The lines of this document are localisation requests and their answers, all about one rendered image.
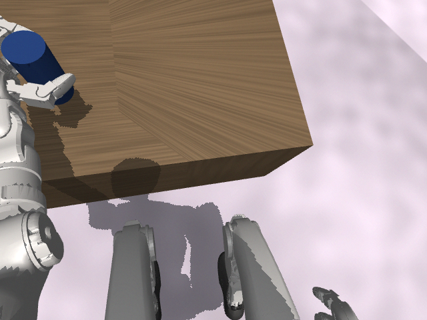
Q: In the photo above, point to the right robot foot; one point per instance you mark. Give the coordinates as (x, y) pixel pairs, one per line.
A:
(234, 313)

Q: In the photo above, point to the can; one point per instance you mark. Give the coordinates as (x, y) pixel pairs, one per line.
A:
(30, 56)

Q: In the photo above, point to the left robot hand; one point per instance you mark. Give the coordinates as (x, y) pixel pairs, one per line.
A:
(33, 94)

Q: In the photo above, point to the right robot hand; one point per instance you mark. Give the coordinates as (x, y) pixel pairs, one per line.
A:
(340, 310)

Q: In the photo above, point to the left robot arm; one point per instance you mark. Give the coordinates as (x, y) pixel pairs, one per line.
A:
(29, 243)

